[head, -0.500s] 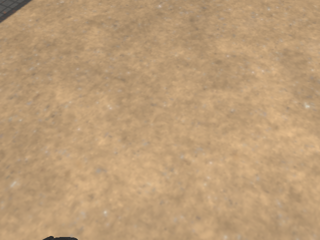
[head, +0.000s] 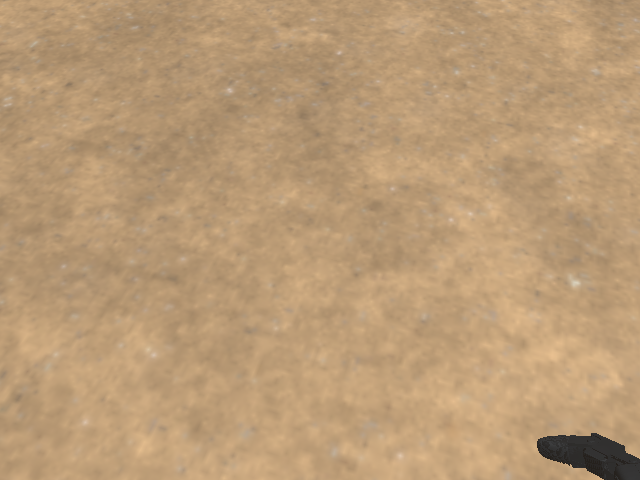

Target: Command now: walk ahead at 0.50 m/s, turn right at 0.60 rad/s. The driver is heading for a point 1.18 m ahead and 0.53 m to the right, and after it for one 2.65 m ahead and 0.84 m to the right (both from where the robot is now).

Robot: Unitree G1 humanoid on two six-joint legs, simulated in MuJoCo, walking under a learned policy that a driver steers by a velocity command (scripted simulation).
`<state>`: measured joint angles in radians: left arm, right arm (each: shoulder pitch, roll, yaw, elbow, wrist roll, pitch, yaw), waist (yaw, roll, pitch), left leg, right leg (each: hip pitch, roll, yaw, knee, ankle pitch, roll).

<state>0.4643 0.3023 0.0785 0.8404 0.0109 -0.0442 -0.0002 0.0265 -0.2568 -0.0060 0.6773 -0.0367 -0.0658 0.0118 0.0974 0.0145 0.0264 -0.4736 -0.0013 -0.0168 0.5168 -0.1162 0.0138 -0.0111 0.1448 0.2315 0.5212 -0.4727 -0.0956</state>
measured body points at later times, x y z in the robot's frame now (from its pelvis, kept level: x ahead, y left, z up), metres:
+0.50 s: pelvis +0.25 -0.02 +0.00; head +0.29 -0.04 +0.45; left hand +0.54 +0.12 -0.08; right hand +0.15 -0.27 -0.13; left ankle +0.12 +0.12 -0.72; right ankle +0.35 -0.13 -0.71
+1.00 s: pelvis +0.51 -0.13 +0.01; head +0.54 -0.15 +0.46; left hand +0.63 +0.12 -0.11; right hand +0.58 -0.43 -0.08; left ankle +0.71 -0.10 -0.69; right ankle +0.35 -0.12 -0.72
